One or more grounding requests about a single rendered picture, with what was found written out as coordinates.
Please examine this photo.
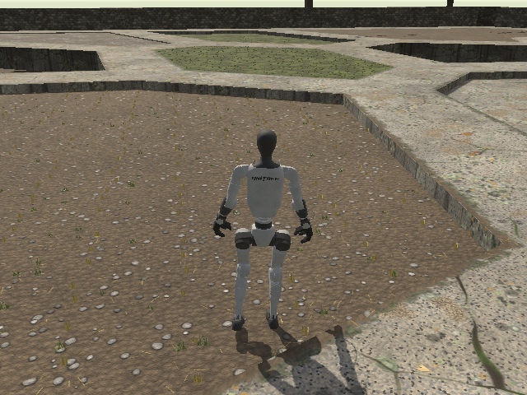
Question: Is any right robot hand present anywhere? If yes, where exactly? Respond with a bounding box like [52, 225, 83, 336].
[294, 225, 313, 244]

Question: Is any robot right forearm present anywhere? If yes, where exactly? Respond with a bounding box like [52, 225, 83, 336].
[296, 198, 311, 229]

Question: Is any right robot foot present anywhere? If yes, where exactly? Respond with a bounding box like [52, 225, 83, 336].
[266, 309, 278, 329]

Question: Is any robot right upper arm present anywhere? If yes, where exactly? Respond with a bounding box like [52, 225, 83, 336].
[282, 165, 305, 211]

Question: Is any robot left forearm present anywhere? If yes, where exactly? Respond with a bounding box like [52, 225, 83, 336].
[215, 196, 232, 225]

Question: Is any robot head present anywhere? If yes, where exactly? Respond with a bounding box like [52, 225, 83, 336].
[252, 129, 280, 169]

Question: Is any left robot hand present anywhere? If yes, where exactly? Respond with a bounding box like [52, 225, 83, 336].
[213, 221, 231, 237]

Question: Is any robot left upper arm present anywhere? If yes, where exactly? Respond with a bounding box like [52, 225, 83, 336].
[224, 165, 249, 209]

